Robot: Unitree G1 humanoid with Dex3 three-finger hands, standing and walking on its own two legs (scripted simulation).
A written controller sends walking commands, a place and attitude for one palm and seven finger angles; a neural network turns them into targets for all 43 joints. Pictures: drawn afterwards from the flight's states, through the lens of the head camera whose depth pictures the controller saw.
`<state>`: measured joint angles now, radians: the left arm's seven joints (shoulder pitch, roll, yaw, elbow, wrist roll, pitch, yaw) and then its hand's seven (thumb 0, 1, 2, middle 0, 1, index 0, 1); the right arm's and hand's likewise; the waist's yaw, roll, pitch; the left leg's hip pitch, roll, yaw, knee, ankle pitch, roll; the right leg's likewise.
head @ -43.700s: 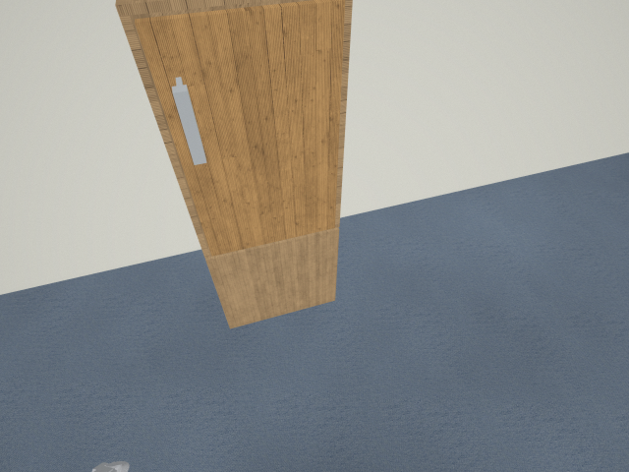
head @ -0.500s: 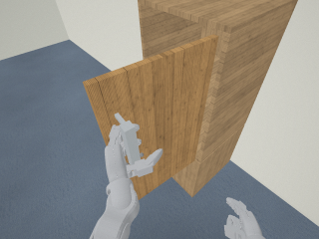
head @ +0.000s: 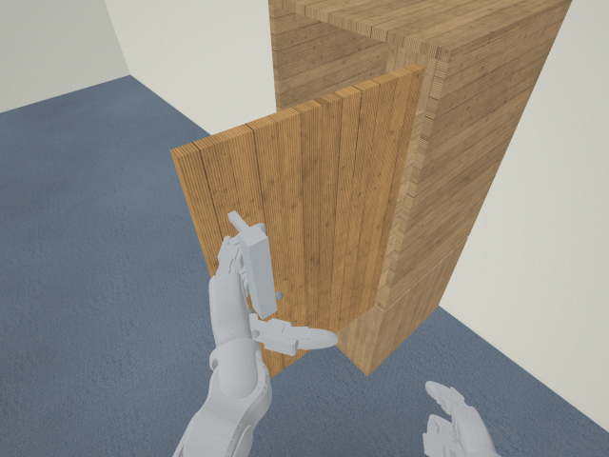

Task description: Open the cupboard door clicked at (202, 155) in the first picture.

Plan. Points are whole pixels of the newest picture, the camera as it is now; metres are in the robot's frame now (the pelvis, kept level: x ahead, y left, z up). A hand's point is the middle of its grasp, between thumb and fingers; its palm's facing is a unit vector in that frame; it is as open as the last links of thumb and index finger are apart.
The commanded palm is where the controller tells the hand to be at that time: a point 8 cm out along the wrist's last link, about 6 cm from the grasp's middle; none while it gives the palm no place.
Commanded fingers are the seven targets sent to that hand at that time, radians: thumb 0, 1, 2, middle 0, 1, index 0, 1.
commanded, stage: slide the hand sideways off the handle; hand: left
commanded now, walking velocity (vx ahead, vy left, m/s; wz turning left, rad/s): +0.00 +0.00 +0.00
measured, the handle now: (251, 265) +0.33 +0.10 +0.10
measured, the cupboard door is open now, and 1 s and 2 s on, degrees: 85 90 90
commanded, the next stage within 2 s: draw the hand back to the body in 1.24 s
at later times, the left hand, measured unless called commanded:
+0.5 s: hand (281, 335) +0.23 +0.05 +0.11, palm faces -0.12 -0.99 +0.01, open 16.2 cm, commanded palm +0.20 +0.11 +0.10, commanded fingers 0.00 -0.50 0.30 -0.15 -0.30 -0.15 -0.30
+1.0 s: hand (233, 370) +0.19 +0.10 +0.10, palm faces -0.04 -1.00 -0.02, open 16.2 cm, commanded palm +0.16 +0.15 +0.10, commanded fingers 0.00 -0.50 0.30 -0.15 -0.30 -0.15 -0.30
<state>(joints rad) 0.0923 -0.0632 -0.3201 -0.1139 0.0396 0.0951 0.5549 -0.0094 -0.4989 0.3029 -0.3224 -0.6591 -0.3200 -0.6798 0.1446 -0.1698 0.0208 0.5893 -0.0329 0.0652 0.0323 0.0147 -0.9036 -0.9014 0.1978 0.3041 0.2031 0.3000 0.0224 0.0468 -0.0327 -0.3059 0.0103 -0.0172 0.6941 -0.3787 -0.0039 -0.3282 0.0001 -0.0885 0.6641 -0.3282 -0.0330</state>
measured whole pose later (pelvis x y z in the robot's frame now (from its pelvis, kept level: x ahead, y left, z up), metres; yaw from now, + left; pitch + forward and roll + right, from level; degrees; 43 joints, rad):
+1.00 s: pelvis +0.02 +0.00 -0.01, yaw -1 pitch +3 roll +0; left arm 0.64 0.14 -0.14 -0.48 -0.11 -0.13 -0.04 -0.01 -0.50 0.30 -0.19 -0.32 -0.18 -0.31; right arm 0.28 -0.22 0.03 0.42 0.02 -0.10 -0.01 0.02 -0.90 -0.90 0.20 0.30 0.20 0.30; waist 0.02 0.05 -0.08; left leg -0.40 0.02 0.00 0.79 -0.45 -0.01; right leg -0.44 0.00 -0.08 0.78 -0.40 -0.04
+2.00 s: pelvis +0.01 +0.02 +0.00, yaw -1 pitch -1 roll -2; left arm 0.61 0.28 0.11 -0.55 -0.09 -0.03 0.04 -0.01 -0.32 0.38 -0.16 -0.30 -0.16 -0.31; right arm 0.26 -0.21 0.05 0.51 0.02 -0.19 -0.09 0.02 -0.90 -0.90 0.20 0.30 0.20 0.30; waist 0.05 0.06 -0.05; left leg -0.27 0.01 0.00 0.68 -0.39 0.02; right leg -0.28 0.00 -0.07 0.62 -0.32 -0.01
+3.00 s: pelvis +0.02 +0.01 +0.02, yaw -2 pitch -5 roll -1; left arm 0.48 0.32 0.33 -0.41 -0.07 -0.08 0.12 0.02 0.88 0.90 -0.21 -0.30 -0.21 -0.31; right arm 0.20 -0.22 0.01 0.64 0.00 -0.11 -0.07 0.02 -0.90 -0.90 0.20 0.30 0.20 0.30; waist 0.07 0.06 0.02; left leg -0.05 0.01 0.02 0.42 -0.28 0.01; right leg -0.09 0.02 -0.05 0.38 -0.22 -0.02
